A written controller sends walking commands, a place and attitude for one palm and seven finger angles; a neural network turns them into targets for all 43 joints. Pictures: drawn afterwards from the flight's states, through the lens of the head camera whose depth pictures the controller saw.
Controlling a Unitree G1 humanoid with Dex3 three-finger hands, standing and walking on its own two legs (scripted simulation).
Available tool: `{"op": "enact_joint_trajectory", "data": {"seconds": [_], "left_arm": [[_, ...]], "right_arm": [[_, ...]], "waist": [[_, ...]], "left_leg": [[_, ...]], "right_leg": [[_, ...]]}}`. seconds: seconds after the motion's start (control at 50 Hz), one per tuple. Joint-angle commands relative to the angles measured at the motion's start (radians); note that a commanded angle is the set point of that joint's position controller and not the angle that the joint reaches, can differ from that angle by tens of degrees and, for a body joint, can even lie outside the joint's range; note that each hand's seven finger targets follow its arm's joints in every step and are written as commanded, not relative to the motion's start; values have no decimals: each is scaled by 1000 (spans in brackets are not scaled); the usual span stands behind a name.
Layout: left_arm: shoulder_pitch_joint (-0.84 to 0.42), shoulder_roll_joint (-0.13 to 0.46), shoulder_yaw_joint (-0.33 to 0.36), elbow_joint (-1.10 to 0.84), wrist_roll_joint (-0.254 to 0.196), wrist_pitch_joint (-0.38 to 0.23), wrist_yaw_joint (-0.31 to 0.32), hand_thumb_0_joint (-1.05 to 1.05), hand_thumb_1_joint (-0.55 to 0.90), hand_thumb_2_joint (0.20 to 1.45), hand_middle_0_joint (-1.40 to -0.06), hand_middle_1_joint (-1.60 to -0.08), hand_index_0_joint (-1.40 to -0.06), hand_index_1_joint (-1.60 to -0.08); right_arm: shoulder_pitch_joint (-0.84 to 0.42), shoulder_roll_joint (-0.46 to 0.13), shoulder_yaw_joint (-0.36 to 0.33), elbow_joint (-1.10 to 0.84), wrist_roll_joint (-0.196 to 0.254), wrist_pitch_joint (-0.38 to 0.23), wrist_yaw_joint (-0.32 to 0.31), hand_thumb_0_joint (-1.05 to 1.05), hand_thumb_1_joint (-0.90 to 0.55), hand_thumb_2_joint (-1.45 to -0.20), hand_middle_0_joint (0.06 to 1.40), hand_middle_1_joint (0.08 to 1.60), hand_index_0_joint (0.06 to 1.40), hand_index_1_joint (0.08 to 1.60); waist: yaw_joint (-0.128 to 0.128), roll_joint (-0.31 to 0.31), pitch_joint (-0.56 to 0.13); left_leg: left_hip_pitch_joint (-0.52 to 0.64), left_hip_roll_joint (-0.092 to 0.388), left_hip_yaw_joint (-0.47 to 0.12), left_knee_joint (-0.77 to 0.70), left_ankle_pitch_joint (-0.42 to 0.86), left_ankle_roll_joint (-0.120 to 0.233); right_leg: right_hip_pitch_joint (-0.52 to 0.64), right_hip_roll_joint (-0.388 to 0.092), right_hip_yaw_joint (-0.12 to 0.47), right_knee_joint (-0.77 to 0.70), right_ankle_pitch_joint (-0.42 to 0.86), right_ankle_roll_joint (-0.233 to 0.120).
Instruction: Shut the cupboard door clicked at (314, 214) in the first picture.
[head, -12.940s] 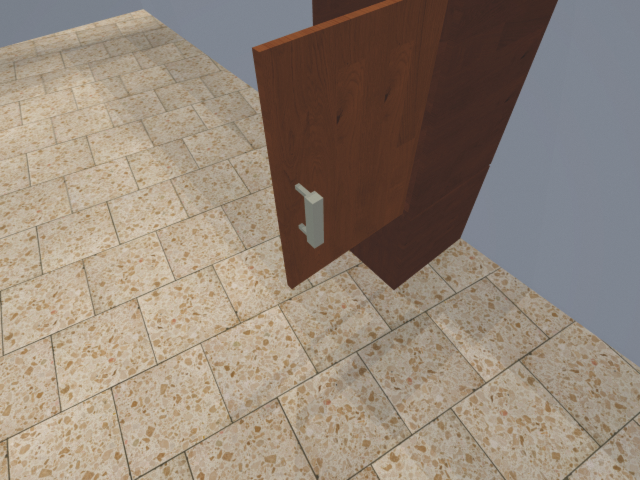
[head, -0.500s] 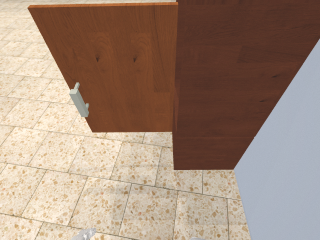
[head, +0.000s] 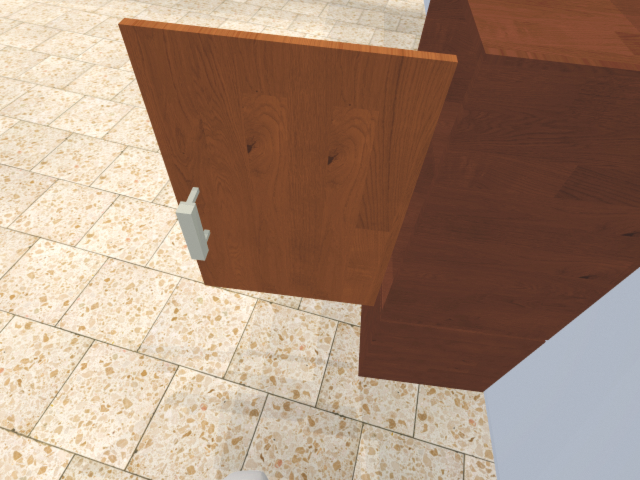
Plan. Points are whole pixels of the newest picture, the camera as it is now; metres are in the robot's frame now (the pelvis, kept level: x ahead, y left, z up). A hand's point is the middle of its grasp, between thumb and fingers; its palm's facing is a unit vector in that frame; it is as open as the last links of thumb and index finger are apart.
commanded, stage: come to a stop and stand still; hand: left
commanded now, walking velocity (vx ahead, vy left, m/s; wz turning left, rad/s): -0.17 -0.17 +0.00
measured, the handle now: (197, 223) +0.51 +0.27 -0.07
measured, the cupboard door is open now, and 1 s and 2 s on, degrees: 90 90 90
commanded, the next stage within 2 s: look again from close up in 0.60 s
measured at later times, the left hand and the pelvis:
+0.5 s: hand out of the picture +0.01 +0.14 -0.17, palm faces +0.01 -0.98 -0.19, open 7.3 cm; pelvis -0.03 -0.04 +0.00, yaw +0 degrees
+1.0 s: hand out of the picture -0.03 +0.15 -0.16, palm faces -0.01 -0.98 -0.20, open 7.4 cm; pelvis -0.06 -0.02 +0.01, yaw -1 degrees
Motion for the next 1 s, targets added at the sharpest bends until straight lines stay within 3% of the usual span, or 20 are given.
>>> {"op": "enact_joint_trajectory", "data": {"seconds": [0.0, 0.08, 0.16, 0.18, 0.22, 0.24, 0.26, 0.32, 0.4, 0.46, 0.48, 0.54, 0.6, 0.62, 0.64, 0.66, 0.68, 0.72, 0.82, 0.98], "left_arm": [[70, 82, 33, -59, 4, 11, -4, 0, 900, 900, -200, -300, -200, -300], [61, 63, 38, -95, 9, 16, -16, 0, 900, 900, -200, -300, -200, -300], [121, 43, 34, -86, 11, 4, -22, 0, 900, 900, -200, -300, -200, -300], [168, 55, 37, -71, 15, 0, -21, 0, 900, 900, -200, -300, -200, -300], [87, 177, 46, -104, 32, -12, -13, 0, 900, 900, -200, -300, -200, -300], [18, 169, 35, -127, 24, -20, -10, 0, 900, 900, -200, -300, -200, -300], [-43, 158, 29, -139, 26, -28, -9, 0, 900, 900, -200, -300, -200, -300], [-60, 122, 22, -117, 16, -41, -10, 0, 900, 900, -200, -300, -200, -300], [-1, 119, 15, -66, 6, -55, -7, 0, 900, 900, -200, -300, -200, -300], [27, 60, 1, -43, -11, -53, -9, 0, 900, 900, -200, -300, -200, -300], [9, 56, 0, -40, -5, -47, -6, 0, 900, 900, -200, -300, -200, -300], [-3, 71, -1, -6, -7, -42, -11, 0, 900, 900, -200, -300, -200, -300], [-10, 68, -5, 11, -6, -43, -14, 0, 900, 900, -200, -300, -200, -300], [102, 76, -15, 31, 10, -71, 36, 0, 900, 900, -200, -300, -200, -300], [70, 128, -9, 8, 13, -94, 30, 0, 900, 900, -200, -300, -200, -300], [60, 117, -10, -7, 7, -97, 22, 0, 900, 900, -200, -300, -200, -300], [63, 104, -13, -12, 3, -98, 20, 0, 900, 900, -200, -300, -200, -300], [46, 78, -20, -24, 1, -88, 17, 0, 900, 900, -200, -300, -200, -300], [32, 75, -24, -47, 6, -68, 6, 0, 900, 900, -200, -300, -200, -300], [71, 84, -23, -57, 7, -62, -2, 0, 900, 900, -200, -300, -200, -300]], "right_arm": [[97, -224, -59, -32, 0, 14, -25, 0, -900, -900, 200, 300, 200, 300], [65, -237, -72, -47, -2, 15, -21, 0, -900, -900, 200, 300, 200, 300], [40, -235, -77, -48, -4, 22, -6, 0, -900, -900, 200, 300, 200, 300], [33, -221, -78, -51, 2, 28, -2, 0, -900, -900, 200, 300, 200, 300], [24, -110, -61, -81, 15, 43, 16, 0, -900, -900, 200, 300, 200, 300], [-12, -122, -59, -90, 10, 48, 24, 0, -900, -900, 200, 300, 200, 300], [16, -113, -62, -73, 9, 47, 29, 0, -900, -900, 200, 300, 200, 300], [74, -95, -53, -17, 7, 41, 24, 0, -900, -900, 200, 300, 200, 300], [137, -76, -32, 31, 14, 11, 14, 0, -900, -900, 200, 300, 200, 300], [160, -141, -26, 61, 7, -18, -5, 0, -900, -900, 200, 300, 200, 300], [154, -140, -23, 72, 7, -9, -5, 0, -900, -900, 200, 300, 200, 300], [171, -109, -12, 99, 11, -13, -11, 0, -900, -900, 200, 300, 200, 300], [181, -101, -8, 109, 10, -11, -8, 0, -900, -900, 200, 300, 200, 300], [102, -135, -11, 40, 19, -31, 6, 0, -900, -900, 200, 300, 200, 300], [152, -100, 2, 1, 16, -30, 11, 0, -900, -900, 200, 300, 200, 300], [215, -72, 0, 18, 8, -38, 8, 0, -900, -900, 200, 300, 200, 300], [246, -78, -2, 21, 10, -40, 6, 0, -900, -900, 200, 300, 200, 300], [240, -98, -6, 14, 14, -30, 4, 0, -900, -900, 200, 300, 200, 300], [207, -115, -1, -3, 8, -25, 14, 0, -900, -900, 200, 300, 200, 300], [210, -134, 1, -3, 5, -27, 17, 0, -900, -900, 200, 300, 200, 300]], "waist": [[-47, 182, -144], [-48, 174, -172], [-22, 175, -153], [-2, 119, -142], [-20, -274, -22], [-14, -180, -4], [-50, -124, -6], [-57, -120, -5], [-47, -53, -86], [-19, 149, -116], [-22, 109, -78], [-20, 173, -69], [-26, 85, -34], [4, 138, -18], [-52, 109, -64], [-59, 108, -139], [-64, 34, -218], [-65, -92, -189], [-52, 5, 38], [-42, 52, 11]], "left_leg": [[170, 338, -253, -183, 517, 181], [155, 336, -244, -218, 248, 163], [42, 275, -219, -208, -3, 100], [-18, 215, -173, -160, -84, 59], [-125, -7, -16, 125, -292, -58], [-44, 14, -86, 230, -322, -46], [-23, 12, -93, 280, -284, -42], [-26, 1, -79, 298, -216, -45], [115, -5, -70, -100, -60, -55], [182, 161, -221, -155, 354, 19], [130, 154, -190, -176, 223, 6], [137, 112, -168, -206, 176, -13], [121, 91, -159, -227, 72, -25], [123, 82, -90, -3, 127, -38], [106, 66, -92, -27, 99, -45], [141, 49, -90, -56, 74, -30], [151, 54, -97, -50, 116, -24], [153, 63, -108, -69, 85, -18], [86, 65, -144, -154, 9, -5], [50, 61, -177, -217, -130, 5]], "right_leg": [[-114, 15, 70, 212, -4, 2], [-108, 13, 61, 136, 32, 2], [98, 29, 6, -234, 164, -17], [176, 29, 5, -376, 266, -22], [19, -257, 362, -664, 129, -142], [-105, -297, 337, -682, 102, -194], [-140, -257, 280, -650, 101, -197], [-26, -180, 174, -553, 458, -179], [142, -146, 142, -403, 749, -132], [138, -42, 82, -402, 516, -40], [163, -32, 91, -451, 432, -37], [191, -40, 79, -462, 456, -48], [180, -47, 93, -506, 429, -52], [100, -108, 150, -466, 791, -38], [165, -156, 155, -428, 1000, -69], [207, -151, 149, -373, 1077, -83], [250, -134, 121, -358, 1060, -86], [212, -106, 103, -384, 842, -77], [26, -54, 114, -456, 317, -66], [45, -43, 113, -468, 222, -61]]}}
